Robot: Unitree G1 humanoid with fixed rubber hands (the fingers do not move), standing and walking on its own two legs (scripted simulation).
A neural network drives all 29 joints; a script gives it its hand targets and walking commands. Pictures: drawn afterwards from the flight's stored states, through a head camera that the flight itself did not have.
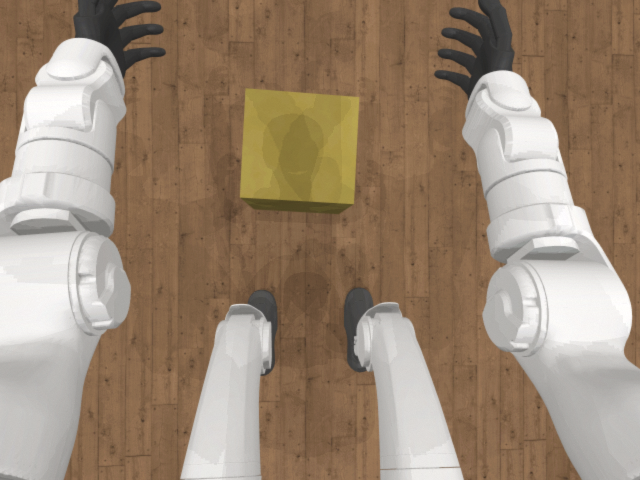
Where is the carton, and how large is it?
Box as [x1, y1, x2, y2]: [240, 88, 358, 213]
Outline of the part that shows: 246,88 240,197 255,209 339,213 353,203 358,97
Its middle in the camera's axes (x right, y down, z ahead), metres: -0.05 -0.17 +0.83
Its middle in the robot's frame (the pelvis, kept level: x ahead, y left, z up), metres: +0.53 +0.02 -0.51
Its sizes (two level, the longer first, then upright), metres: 0.210 0.200 0.250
